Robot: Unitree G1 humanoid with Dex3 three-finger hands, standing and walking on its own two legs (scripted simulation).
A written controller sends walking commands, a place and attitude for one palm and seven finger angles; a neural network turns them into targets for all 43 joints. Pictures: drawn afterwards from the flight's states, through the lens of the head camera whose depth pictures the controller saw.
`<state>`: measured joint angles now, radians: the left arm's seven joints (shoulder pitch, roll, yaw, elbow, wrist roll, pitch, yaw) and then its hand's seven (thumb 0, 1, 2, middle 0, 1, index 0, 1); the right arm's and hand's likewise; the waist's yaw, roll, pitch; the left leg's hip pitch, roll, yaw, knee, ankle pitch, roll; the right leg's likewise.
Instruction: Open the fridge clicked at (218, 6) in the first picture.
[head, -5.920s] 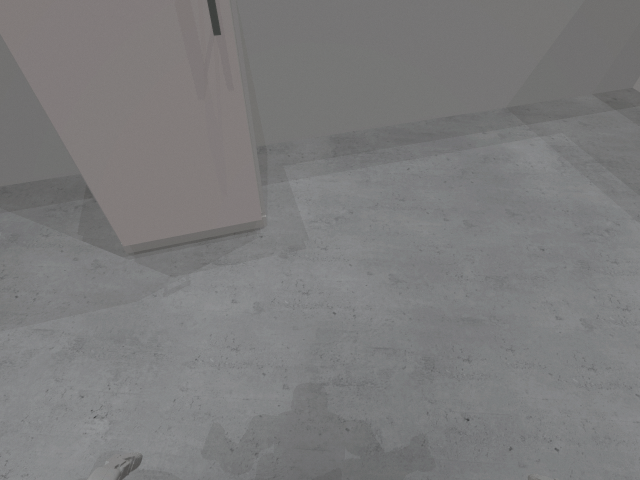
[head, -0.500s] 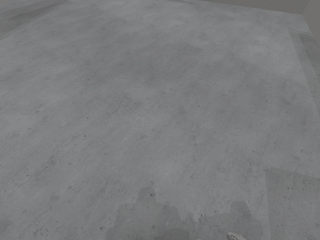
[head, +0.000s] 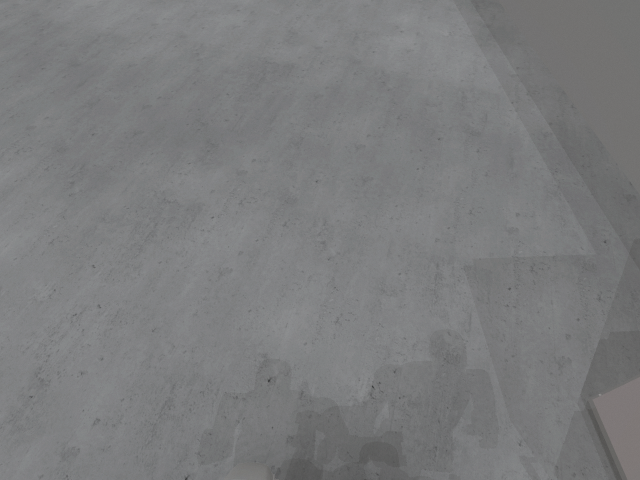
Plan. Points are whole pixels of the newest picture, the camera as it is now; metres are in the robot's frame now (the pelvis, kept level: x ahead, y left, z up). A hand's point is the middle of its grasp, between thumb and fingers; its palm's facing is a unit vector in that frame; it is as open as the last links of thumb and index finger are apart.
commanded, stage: turn to face it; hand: right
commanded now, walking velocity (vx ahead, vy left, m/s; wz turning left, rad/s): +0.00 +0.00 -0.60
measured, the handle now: out of the picture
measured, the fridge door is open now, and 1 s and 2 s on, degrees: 0 0 0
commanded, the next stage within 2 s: none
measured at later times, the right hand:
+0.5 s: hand out of the picture -0.06 -0.14 -0.16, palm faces +0.35 +0.90 -0.27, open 7.4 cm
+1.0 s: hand out of the picture -0.09 -0.20 -0.16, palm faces +0.58 +0.77 -0.25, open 7.4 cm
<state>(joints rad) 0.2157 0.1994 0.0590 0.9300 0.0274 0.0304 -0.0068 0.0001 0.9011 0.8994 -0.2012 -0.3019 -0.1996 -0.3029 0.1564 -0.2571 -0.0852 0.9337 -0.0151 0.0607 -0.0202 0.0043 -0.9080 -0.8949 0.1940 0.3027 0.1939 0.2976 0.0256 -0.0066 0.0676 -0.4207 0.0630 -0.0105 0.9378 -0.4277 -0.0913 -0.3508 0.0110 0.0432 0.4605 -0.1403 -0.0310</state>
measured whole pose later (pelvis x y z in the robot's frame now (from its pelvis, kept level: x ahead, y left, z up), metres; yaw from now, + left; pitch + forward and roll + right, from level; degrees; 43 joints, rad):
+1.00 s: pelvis -0.06 +0.04 +0.00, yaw -36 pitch +1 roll +1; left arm 0.20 0.21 0.05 0.91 0.03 0.04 -0.01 0.00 0.90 0.90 -0.20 -0.30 -0.20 -0.30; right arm 0.13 -0.26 -0.06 0.87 -0.02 0.06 -0.01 0.00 -0.91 -0.89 0.20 0.30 0.20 0.30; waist 0.03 0.01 0.07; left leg -0.43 0.06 -0.01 0.91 -0.41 -0.10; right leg -0.28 0.04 0.08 0.48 -0.20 -0.04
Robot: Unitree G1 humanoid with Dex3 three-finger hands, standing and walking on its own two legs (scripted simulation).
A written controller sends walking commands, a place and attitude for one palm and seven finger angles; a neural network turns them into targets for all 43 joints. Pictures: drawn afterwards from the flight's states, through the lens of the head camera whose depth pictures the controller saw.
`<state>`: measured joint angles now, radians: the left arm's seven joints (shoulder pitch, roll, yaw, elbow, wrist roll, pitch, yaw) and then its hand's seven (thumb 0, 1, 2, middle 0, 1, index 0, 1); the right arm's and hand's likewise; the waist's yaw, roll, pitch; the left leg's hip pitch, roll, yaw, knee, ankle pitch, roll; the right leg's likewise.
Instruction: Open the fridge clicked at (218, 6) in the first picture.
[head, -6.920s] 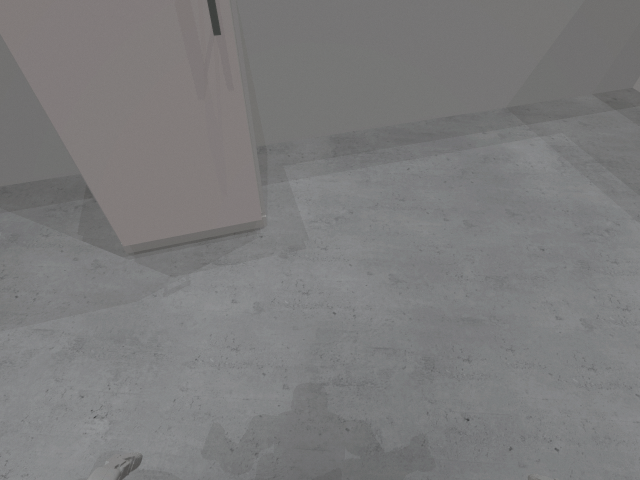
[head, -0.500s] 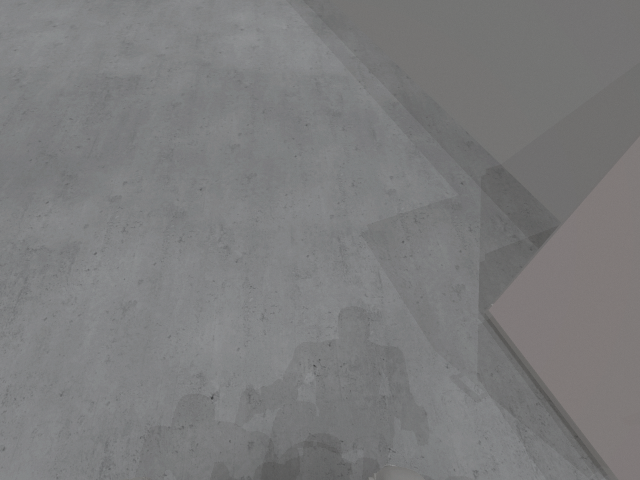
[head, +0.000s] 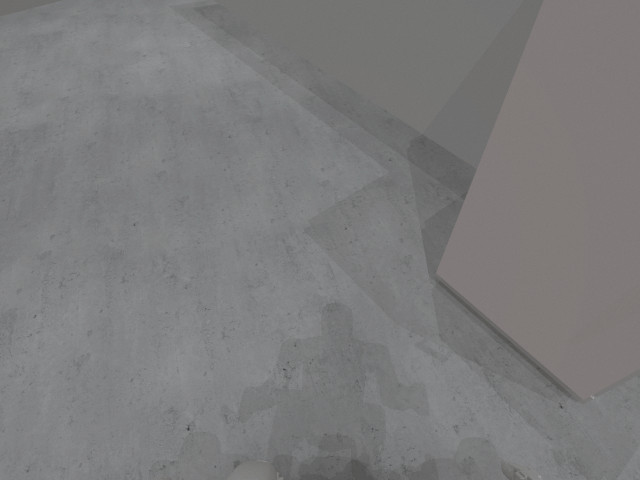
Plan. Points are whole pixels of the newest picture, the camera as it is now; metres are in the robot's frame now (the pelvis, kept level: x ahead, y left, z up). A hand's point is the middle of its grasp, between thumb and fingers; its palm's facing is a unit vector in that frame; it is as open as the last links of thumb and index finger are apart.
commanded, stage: turn to face it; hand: right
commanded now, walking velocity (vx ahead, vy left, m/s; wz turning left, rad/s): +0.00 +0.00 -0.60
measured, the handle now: out of the picture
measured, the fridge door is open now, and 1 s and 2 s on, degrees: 0 0 0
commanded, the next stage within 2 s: take the last steps up to it in 1.24 s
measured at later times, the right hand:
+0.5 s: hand out of the picture -0.03 -0.19 -0.17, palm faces +0.33 +0.91 -0.26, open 7.4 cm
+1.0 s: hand out of the picture -0.06 -0.25 -0.15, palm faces +0.56 +0.79 -0.25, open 7.4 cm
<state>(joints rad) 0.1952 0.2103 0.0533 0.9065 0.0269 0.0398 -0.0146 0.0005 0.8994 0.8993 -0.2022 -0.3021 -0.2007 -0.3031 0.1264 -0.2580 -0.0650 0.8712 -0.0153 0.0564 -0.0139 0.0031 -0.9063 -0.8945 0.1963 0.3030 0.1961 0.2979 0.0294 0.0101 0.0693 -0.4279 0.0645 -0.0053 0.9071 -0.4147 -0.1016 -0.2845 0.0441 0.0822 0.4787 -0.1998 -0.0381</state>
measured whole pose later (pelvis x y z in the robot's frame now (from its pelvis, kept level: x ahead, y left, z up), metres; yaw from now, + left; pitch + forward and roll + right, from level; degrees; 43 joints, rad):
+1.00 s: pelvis -0.05 +0.00 +0.00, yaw -35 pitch +0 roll +1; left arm 0.21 0.19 0.04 0.92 0.03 0.04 -0.01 0.00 0.90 0.90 -0.20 -0.30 -0.20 -0.30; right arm 0.12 -0.25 -0.06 0.88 -0.01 0.06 -0.02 0.00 -0.91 -0.89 0.20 0.30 0.20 0.30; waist 0.03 0.01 0.07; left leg -0.42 0.06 0.00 0.92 -0.42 -0.10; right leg -0.27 0.06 0.10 0.46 -0.18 -0.05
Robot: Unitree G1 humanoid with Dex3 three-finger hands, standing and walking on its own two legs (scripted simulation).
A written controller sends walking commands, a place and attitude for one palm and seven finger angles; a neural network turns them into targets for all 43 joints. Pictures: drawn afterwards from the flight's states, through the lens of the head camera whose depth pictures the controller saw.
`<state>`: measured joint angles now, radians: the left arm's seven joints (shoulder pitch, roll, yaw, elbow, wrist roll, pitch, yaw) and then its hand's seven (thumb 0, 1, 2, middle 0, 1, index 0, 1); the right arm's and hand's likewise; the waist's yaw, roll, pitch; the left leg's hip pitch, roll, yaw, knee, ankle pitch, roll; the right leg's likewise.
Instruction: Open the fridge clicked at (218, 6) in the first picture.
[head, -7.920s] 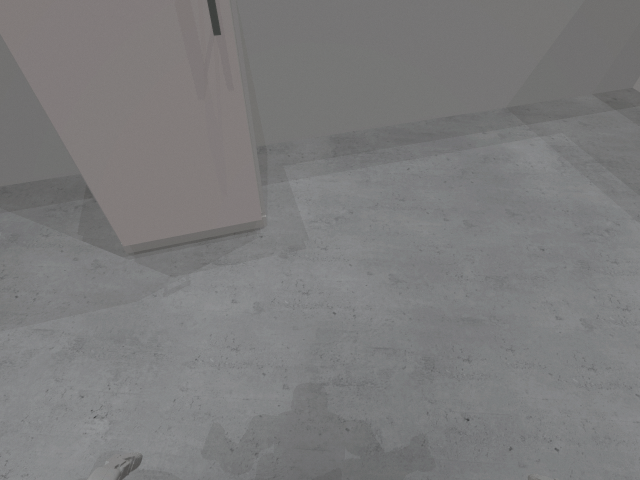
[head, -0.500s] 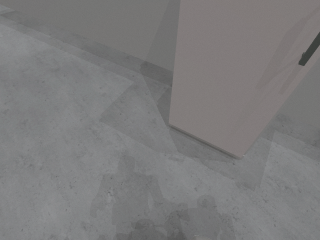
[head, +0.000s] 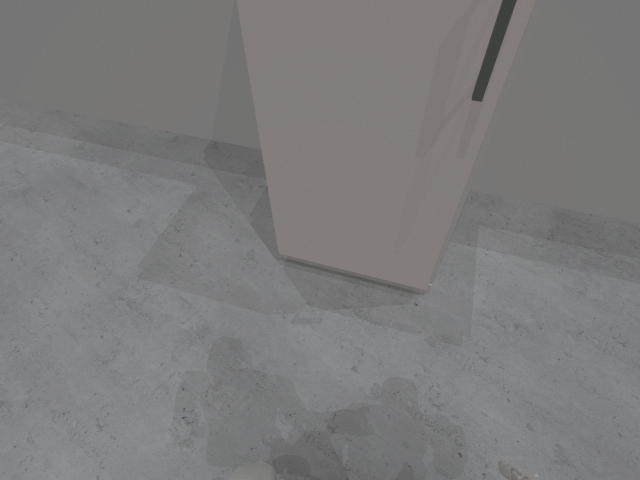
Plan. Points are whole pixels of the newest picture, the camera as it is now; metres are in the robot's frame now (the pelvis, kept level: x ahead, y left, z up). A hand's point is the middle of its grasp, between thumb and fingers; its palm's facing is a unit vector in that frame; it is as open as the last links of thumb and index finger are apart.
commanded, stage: turn to face it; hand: right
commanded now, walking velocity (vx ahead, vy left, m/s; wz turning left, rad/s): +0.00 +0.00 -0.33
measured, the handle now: (501, 19) +0.78 -0.23 +0.20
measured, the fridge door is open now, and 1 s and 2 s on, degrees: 0 0 0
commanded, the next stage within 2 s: take the last steps up to it in 0.24 s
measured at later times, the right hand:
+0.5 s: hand out of the picture -0.05 -0.15 -0.16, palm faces +0.24 +0.94 -0.23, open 7.4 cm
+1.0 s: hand out of the picture +0.11 -0.17 -0.18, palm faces +0.13 +0.97 -0.19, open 7.4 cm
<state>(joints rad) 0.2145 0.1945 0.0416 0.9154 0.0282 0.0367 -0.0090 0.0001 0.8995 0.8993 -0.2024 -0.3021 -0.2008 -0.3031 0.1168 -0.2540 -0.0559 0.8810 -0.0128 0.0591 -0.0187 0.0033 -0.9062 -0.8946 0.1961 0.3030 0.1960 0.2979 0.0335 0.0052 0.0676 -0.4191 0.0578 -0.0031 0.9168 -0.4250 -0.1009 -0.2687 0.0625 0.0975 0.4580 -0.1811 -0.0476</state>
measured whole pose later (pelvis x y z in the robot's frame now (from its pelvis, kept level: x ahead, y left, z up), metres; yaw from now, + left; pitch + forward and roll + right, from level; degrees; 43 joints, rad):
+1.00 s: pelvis +0.07 +0.03 -0.01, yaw -8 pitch -1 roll +0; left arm 0.43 0.14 0.04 1.13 0.04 -0.03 0.02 0.00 0.91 0.90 -0.20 -0.30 -0.20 -0.30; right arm 0.19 -0.20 -0.05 1.04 -0.02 0.00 0.03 0.00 -0.91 -0.89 0.19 0.30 0.19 0.30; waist 0.04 0.00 0.07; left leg -0.46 0.08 0.11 0.65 -0.23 -0.01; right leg 0.06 -0.08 -0.11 0.37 -0.40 0.06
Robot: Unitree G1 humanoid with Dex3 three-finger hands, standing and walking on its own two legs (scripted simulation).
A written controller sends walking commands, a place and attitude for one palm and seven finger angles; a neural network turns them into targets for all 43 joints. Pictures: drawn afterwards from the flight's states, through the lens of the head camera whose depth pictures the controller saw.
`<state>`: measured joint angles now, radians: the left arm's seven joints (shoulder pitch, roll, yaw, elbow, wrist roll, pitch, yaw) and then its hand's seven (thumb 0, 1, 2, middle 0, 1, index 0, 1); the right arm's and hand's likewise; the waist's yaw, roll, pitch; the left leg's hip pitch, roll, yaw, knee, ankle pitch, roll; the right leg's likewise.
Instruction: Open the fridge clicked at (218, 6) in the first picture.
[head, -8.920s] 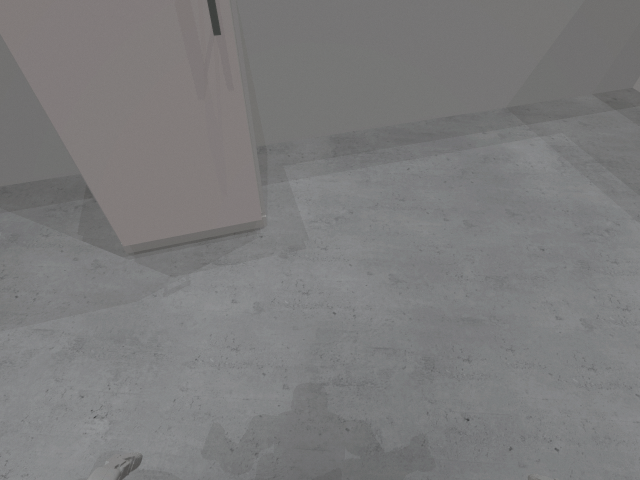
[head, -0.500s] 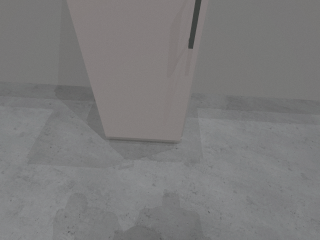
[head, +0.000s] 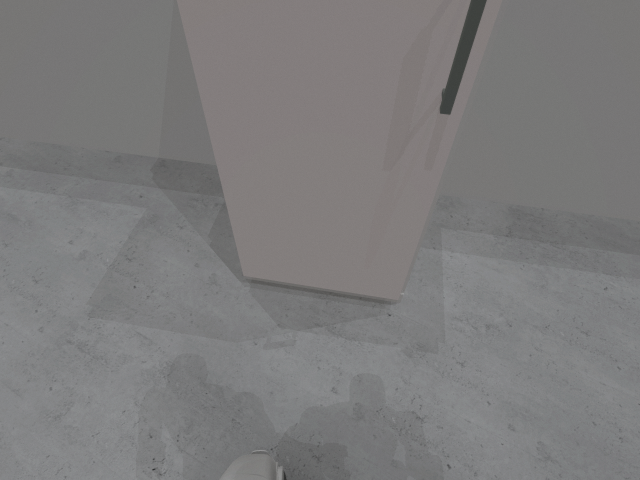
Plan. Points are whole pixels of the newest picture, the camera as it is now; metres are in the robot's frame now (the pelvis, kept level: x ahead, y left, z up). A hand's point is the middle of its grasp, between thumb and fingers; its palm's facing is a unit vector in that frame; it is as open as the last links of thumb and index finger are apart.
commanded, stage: take the last steps up to it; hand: right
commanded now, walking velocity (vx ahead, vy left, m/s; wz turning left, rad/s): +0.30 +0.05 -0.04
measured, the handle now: (466, 31) +0.73 -0.15 +0.21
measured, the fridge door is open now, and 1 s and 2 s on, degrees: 0 0 0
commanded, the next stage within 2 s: come to a stop and stand still in 0.62 s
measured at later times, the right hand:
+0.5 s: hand out of the picture +0.13 -0.15 -0.19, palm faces +0.12 +0.99 -0.11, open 7.4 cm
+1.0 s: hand (416, 359) +0.34 -0.13 -0.16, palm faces +0.04 +0.97 -0.25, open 7.3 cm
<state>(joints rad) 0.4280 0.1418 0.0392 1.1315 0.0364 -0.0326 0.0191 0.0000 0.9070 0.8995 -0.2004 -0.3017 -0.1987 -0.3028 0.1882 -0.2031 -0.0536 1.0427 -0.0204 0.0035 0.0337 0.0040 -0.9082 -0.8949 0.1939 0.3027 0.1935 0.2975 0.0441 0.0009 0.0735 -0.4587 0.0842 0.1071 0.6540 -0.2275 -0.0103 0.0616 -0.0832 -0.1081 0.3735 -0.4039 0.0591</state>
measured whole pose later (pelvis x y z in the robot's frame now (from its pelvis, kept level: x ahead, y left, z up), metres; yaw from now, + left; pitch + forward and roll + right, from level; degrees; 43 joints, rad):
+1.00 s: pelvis +0.26 +0.05 +0.00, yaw -3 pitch -2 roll -2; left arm 0.30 0.13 0.05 1.12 0.01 0.04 0.02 0.00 0.91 0.90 -0.20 -0.30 -0.20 -0.30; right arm 0.13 -0.14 -0.02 1.05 -0.02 -0.02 -0.03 0.00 -0.93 -0.89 0.20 0.30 0.20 0.30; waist 0.03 -0.04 0.10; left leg -0.33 0.08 0.12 0.56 -0.19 0.03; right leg -0.26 -0.04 -0.08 0.80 -0.54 0.04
